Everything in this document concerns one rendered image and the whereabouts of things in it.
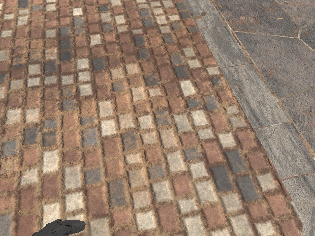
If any left robot hand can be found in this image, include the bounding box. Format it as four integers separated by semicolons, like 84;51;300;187
32;218;86;236

